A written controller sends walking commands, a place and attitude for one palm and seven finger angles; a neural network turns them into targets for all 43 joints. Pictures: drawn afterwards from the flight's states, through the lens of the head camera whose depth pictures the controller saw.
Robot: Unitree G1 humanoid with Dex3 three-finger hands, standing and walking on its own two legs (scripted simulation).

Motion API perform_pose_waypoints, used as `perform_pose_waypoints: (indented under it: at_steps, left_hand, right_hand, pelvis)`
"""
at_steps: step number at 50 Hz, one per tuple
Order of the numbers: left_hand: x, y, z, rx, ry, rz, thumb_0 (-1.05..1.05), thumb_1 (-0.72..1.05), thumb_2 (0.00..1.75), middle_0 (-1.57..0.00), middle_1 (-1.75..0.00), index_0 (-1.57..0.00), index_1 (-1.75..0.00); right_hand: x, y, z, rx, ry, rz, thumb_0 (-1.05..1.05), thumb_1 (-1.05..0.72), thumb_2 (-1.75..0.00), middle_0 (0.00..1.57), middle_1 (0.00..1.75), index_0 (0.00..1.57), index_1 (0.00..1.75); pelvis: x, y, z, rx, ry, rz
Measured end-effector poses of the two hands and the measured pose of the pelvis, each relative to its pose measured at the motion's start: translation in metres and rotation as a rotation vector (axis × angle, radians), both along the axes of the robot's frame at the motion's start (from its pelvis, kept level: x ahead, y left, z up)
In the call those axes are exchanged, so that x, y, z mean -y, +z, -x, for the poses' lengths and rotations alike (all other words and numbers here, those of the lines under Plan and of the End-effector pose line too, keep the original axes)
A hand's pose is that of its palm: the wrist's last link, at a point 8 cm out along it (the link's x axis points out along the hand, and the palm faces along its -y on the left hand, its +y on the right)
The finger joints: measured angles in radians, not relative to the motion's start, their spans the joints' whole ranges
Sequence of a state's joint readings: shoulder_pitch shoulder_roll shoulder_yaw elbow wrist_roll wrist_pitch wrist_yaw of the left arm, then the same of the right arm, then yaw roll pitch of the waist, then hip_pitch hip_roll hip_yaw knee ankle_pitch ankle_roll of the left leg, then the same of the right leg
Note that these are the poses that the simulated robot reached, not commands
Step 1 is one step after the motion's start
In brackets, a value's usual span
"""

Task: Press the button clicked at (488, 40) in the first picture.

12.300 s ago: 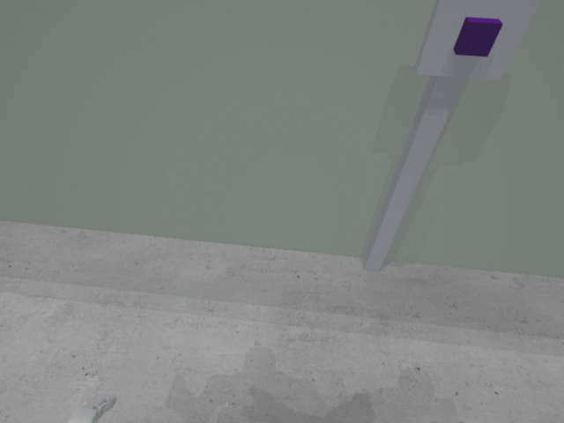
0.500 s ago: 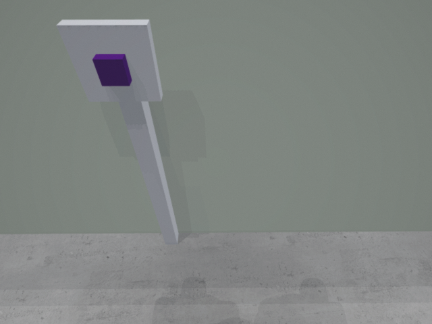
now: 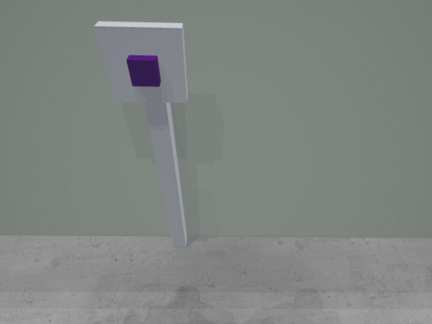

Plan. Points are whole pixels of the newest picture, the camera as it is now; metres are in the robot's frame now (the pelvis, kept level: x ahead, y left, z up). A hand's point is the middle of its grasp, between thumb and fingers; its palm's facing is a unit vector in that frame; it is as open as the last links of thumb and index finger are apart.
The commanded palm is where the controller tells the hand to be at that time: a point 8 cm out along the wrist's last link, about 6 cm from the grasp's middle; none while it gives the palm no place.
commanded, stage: look again from close up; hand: left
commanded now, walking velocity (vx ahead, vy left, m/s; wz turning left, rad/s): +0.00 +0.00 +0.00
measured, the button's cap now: (144, 70) +0.59 +0.21 +0.19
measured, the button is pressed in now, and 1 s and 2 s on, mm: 0 0 0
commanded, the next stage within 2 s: shuffle to correct the standing spot in 0.04 s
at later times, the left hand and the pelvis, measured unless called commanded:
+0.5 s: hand out of the picture -0.01 +0.17 -0.18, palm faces +0.07 -0.98 -0.18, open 7.4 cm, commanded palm none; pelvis +0.04 +0.00 -0.01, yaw +4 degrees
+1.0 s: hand (151, 300) +0.21 +0.16 -0.17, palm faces +0.08 -0.96 -0.28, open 7.3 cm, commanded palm none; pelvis +0.14 -0.03 -0.02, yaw +4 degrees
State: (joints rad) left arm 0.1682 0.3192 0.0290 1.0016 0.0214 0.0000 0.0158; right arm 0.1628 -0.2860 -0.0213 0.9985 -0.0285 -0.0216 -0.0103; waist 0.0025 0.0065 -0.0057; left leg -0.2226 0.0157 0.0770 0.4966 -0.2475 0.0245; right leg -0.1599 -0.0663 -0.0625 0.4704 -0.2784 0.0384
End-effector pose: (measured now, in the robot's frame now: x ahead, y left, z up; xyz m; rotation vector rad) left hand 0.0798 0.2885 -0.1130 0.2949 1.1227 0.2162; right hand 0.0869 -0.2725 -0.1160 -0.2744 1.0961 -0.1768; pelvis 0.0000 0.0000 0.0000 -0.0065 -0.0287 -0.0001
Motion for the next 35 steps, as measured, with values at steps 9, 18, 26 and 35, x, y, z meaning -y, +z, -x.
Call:
perform_pose_waypoints:
  at_steps: [9, 18, 26, 35]
  left_hand:
    - [-0.013, 0.005, 0.009, -0.038, -0.017, -0.015, 0.01, 0.90, 0.90, -0.20, -0.30, -0.20, -0.30]
    - [0.029, -0.019, 0.054, -0.192, 0.024, 0.071, 0.01, 0.90, 0.90, -0.20, -0.30, -0.19, -0.30]
    - [0.073, -0.044, 0.102, -0.334, 0.155, 0.193, 0.01, 0.90, 0.90, -0.20, -0.30, -0.20, -0.30]
    - [0.079, -0.041, 0.064, -0.440, 0.120, 0.229, 0.01, 0.90, 0.90, -0.20, -0.30, -0.20, -0.30]
  right_hand:
    - [0.000, 0.001, 0.008, -0.030, 0.010, 0.004, 0.00, -0.91, -0.90, 0.20, 0.30, 0.21, 0.30]
    - [-0.014, -0.020, 0.041, -0.181, -0.021, -0.061, 0.00, -0.91, -0.90, 0.20, 0.30, 0.20, 0.30]
    - [-0.034, -0.033, 0.039, -0.318, -0.009, -0.087, 0.01, -0.91, -0.90, 0.20, 0.30, 0.20, 0.30]
    - [-0.056, -0.024, 0.017, -0.267, -0.098, -0.094, 0.00, -0.91, -0.90, 0.20, 0.30, 0.20, 0.30]
  pelvis:
    - [-0.009, 0.003, 0.006, -0.008, -0.002, -0.008]
    - [0.001, 0.000, -0.011, -0.022, 0.017, -0.013]
    - [0.001, -0.011, -0.046, -0.029, 0.070, 0.028]
    - [-0.004, -0.004, -0.088, -0.020, 0.019, 0.009]
